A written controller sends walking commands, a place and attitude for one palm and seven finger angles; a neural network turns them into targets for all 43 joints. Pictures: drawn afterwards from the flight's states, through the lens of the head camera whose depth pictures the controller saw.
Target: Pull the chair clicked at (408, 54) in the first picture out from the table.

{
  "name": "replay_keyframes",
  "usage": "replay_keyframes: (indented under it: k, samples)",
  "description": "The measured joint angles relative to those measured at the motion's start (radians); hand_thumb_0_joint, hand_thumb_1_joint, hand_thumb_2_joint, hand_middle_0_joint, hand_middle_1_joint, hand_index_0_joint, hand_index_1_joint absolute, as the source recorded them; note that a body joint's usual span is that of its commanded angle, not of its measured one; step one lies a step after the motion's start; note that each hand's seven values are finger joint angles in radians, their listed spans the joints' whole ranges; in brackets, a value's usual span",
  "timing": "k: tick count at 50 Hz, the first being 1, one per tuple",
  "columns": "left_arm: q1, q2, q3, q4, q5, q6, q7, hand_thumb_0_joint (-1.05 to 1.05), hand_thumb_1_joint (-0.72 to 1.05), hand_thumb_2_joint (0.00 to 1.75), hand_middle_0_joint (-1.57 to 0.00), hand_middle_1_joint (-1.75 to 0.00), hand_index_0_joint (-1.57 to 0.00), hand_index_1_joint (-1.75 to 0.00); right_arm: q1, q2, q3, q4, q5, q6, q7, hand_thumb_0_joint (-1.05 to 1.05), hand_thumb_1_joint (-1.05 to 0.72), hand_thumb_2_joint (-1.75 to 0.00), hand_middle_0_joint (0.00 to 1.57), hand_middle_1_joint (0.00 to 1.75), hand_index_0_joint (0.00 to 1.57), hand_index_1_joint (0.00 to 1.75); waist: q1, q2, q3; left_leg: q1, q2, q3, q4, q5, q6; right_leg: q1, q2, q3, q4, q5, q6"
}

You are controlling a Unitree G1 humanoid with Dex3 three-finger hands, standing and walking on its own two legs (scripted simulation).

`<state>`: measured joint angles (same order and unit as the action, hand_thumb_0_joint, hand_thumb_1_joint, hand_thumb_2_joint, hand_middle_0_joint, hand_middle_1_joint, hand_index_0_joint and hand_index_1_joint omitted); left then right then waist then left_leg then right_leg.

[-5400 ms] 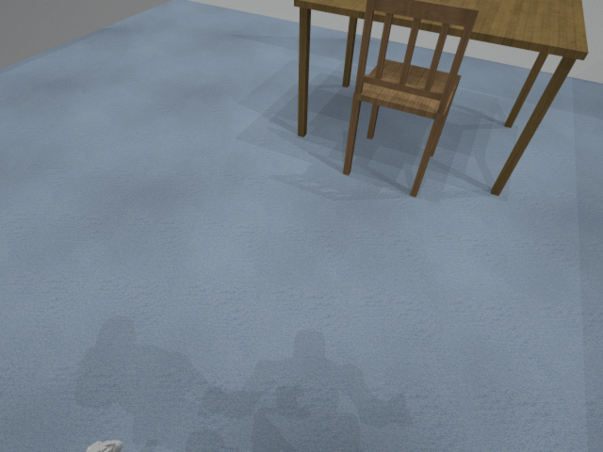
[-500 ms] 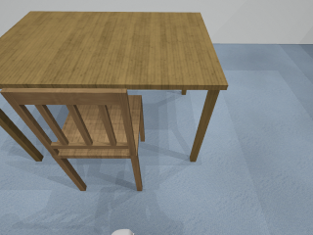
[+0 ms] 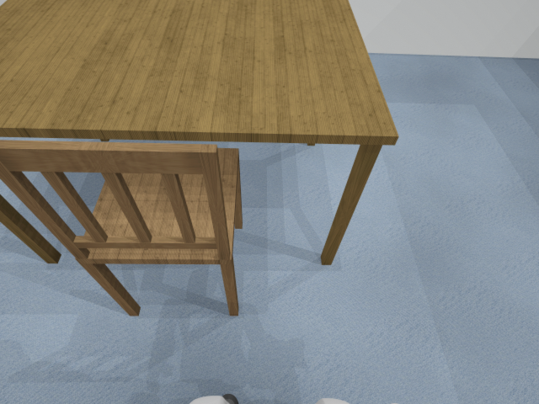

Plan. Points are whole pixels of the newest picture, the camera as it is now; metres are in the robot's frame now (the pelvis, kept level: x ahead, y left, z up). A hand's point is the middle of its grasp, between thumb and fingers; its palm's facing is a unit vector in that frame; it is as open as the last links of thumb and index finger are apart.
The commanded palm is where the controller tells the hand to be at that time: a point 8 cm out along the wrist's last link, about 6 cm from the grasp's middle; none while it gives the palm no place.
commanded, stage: come to a stop and stand still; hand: left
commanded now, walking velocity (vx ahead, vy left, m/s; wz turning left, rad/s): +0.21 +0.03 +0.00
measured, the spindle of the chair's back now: (130, 209) +0.46 +0.33 -0.10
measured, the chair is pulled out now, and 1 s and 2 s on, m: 0.00 0.00 0.00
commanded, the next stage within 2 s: look again from close up in 1.00 s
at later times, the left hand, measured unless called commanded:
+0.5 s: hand out of the picture -0.05 +0.12 -0.15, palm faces +0.13 -0.97 -0.21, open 7.4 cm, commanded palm none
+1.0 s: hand out of the picture +0.01 +0.19 -0.18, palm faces +0.06 -0.98 -0.20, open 7.4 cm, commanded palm none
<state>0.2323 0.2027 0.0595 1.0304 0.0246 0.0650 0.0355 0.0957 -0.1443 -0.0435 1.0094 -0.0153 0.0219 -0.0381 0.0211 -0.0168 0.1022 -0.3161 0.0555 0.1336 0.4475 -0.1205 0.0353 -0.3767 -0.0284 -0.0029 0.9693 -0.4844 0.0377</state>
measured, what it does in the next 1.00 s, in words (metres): steps on the spot: right foot, then left foot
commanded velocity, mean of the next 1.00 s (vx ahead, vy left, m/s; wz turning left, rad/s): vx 0.05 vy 0.07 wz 0.00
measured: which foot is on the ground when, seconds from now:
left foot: down 0.00-0.12, up 0.14-0.58, down 0.60-1.00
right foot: up 0.00-0.10, down 0.12-1.00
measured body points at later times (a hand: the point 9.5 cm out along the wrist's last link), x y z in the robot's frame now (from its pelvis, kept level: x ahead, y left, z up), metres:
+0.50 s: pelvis -0.02 -0.04 +0.01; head +0.01 -0.06 +0.46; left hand -0.06 +0.17 -0.13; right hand -0.01 -0.28 -0.16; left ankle -0.05 +0.10 -0.69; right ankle -0.04 -0.15 -0.74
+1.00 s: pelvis +0.00 +0.01 +0.00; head +0.01 +0.02 +0.45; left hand +0.01 +0.24 -0.16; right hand +0.05 -0.22 -0.15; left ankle -0.03 +0.11 -0.74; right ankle -0.04 -0.15 -0.74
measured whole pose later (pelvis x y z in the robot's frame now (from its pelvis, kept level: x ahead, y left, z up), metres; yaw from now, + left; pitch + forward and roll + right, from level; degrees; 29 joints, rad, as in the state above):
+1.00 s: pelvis +0.00 +0.01 +0.00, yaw +1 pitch -1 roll +0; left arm 0.23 0.17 0.01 1.13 0.02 0.01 0.04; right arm 0.20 -0.16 -0.01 1.10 0.00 -0.01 -0.04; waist 0.01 -0.02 0.02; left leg -0.12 0.00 0.08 0.43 -0.28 0.02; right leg -0.11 -0.10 -0.04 0.41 -0.29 0.07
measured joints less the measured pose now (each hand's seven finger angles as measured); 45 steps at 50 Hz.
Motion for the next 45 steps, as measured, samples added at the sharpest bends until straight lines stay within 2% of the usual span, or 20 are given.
replay_keyframes:
  k: [3, 6, 9, 11, 13, 18, 22, 26, 30, 32, 35, 38, 45]
  samples:
    - [0.001, 0.013, 0.001, -0.005, -0.001, -0.006, -0.003, 0.0, 0.91, 0.9, -0.2, -0.29, -0.2, -0.3, 0.026, -0.023, -0.01, 0.015, -0.007, 0.01, 0.012, 0.0, -0.92, -0.9, 0.2, 0.3, 0.21, 0.3, -0.01, 0.014, -0.023, -0.015, 0.011, -0.009, 0.005, 0.014, -0.018, 0.058, -0.017, -0.018, -0.139, 0.006, -0.01]
    - [0.029, 0.013, -0.008, 0.001, 0.002, -0.033, -0.006, 0.0, 0.91, 0.9, -0.2, -0.29, -0.2, -0.3, 0.066, -0.042, -0.019, 0.035, -0.006, 0.024, 0.023, 0.0, -0.91, -0.9, 0.2, 0.3, 0.21, 0.3, -0.015, 0.021, -0.066, -0.041, 0.008, -0.015, 0.049, -0.018, -0.04, 0.172, -0.029, -0.035, -0.394, 0.098, -0.023]
    - [0.065, -0.021, -0.029, 0.017, 0.009, -0.038, -0.007, 0.0, 0.91, 0.9, -0.2, -0.29, -0.2, -0.3, 0.117, -0.062, -0.026, 0.055, -0.002, 0.051, 0.035, 0.0, -0.91, -0.9, 0.2, 0.3, 0.2, 0.3, -0.011, 0.052, -0.103, -0.08, -0.007, -0.072, 0.187, -0.208, -0.057, 0.194, -0.017, -0.053, -0.431, 0.161, -0.042]
    - [0.097, -0.043, -0.036, 0.027, 0.006, -0.039, -0.008, 0.0, 0.91, 0.9, -0.2, -0.29, -0.2, -0.3, 0.146, -0.069, -0.028, 0.066, -0.006, 0.059, 0.045, 0.01, -0.91, -0.9, 0.19, 0.3, 0.2, 0.3, 0.001, 0.05, -0.133, -0.103, -0.028, -0.092, 0.305, -0.203, -0.056, 0.211, -0.018, -0.04, -0.491, 0.186, -0.05]
    - [0.117, -0.061, -0.041, 0.036, 0.004, -0.045, -0.012, 0.0, 0.9, 0.9, -0.2, -0.29, -0.2, -0.3, 0.169, -0.072, -0.028, 0.066, -0.008, 0.049, 0.053, 0.01, -0.91, -0.9, 0.19, 0.3, 0.2, 0.3, 0.001, 0.042, -0.142, -0.113, -0.038, -0.097, 0.392, -0.165, -0.059, 0.225, -0.022, -0.027, -0.551, 0.223, -0.053]
    - [0.117, -0.095, -0.047, 0.03, 0.0, -0.071, -0.016, 0.0, 0.9, 0.9, -0.21, -0.3, -0.2, -0.3, 0.22, -0.079, -0.026, 0.065, -0.008, 0.029, 0.056, 0.01, -0.91, -0.9, 0.19, 0.3, 0.2, 0.3, -0.008, 0.053, -0.112, -0.103, -0.038, -0.111, 0.466, -0.125, -0.075, 0.236, -0.02, -0.051, -0.619, 0.264, -0.058]
    - [0.114, -0.11, -0.043, 0.023, 0.003, -0.083, -0.011, 0.0, 0.9, 0.9, -0.21, -0.3, -0.2, -0.3, 0.226, -0.078, -0.017, 0.078, -0.006, 0.038, 0.048, 0.01, -0.91, -0.9, 0.19, 0.3, 0.2, 0.3, 0.008, 0.058, -0.086, -0.076, -0.031, -0.111, 0.429, -0.181, -0.084, 0.23, -0.025, -0.072, -0.617, 0.259, -0.054]
    - [0.12, -0.105, -0.038, 0.039, 0.01, -0.077, -0.008, 0.0, 0.9, 0.9, -0.21, -0.3, -0.2, -0.3, 0.195, -0.064, -0.007, 0.073, 0.003, 0.032, 0.04, 0.01, -0.91, -0.9, 0.19, 0.3, 0.2, 0.3, 0.025, 0.038, -0.071, -0.015, -0.031, -0.1, 0.28, -0.24, -0.08, 0.22, -0.041, -0.074, -0.591, 0.241, -0.039]
    - [0.128, -0.088, -0.035, 0.07, 0.001, -0.06, -0.005, 0.0, 0.9, 0.9, -0.21, -0.3, -0.2, -0.3, 0.156, -0.051, 0.007, 0.053, 0.009, -0.007, 0.031, 0.01, -0.91, -0.9, 0.19, 0.3, 0.2, 0.3, 0.025, 0.036, -0.074, 0.104, -0.019, -0.094, 0.024, -0.116, -0.062, 0.195, -0.034, -0.075, -0.504, 0.188, -0.011]
    - [0.117, -0.069, -0.033, 0.089, -0.003, -0.046, -0.002, 0.0, 0.9, 0.9, -0.21, -0.3, -0.2, -0.3, 0.135, -0.027, 0.012, 0.056, 0.007, -0.019, 0.022, 0.01, -0.91, -0.9, 0.19, 0.3, 0.2, 0.3, 0.022, 0.008, -0.076, 0.114, -0.033, -0.089, 0.034, -0.182, -0.045, 0.187, -0.049, -0.07, -0.458, 0.153, -0.002]
    - [0.105, -0.048, -0.034, 0.103, -0.005, -0.038, 0.003, 0.0, 0.9, 0.9, -0.21, -0.29, -0.2, -0.3, 0.113, -0.01, 0.021, 0.059, 0.005, -0.025, 0.008, 0.01, -0.93, -0.9, 0.19, 0.3, 0.2, 0.3, 0.029, -0.025, -0.087, 0.134, -0.046, -0.071, 0.038, -0.187, -0.03, 0.205, -0.061, -0.05, -0.463, 0.151, 0.005]
    - [0.081, -0.042, -0.041, 0.11, -0.007, -0.042, 0.002, 0.0, 0.9, 0.9, -0.2, -0.29, -0.2, -0.3, 0.092, -0.004, 0.03, 0.061, 0.009, -0.03, 0.002, 0.0, -0.93, -0.9, 0.2, 0.3, 0.2, 0.3, 0.027, -0.026, -0.086, 0.155, -0.048, -0.064, 0.024, -0.185, -0.025, 0.232, -0.062, -0.043, -0.497, 0.164, 0.023]
    - [0.024, -0.043, -0.052, 0.107, -0.007, -0.053, 0.001, 0.0, 0.91, 0.9, -0.2, -0.29, -0.2, -0.3, 0.077, -0.008, 0.031, 0.067, 0.013, -0.039, 0.0, 0.0, -0.93, -0.9, 0.2, 0.3, 0.21, 0.3, 0.004, -0.009, -0.08, 0.181, -0.053, -0.052, -0.004, -0.175, -0.017, 0.261, -0.066, -0.034, -0.542, 0.19, 0.033]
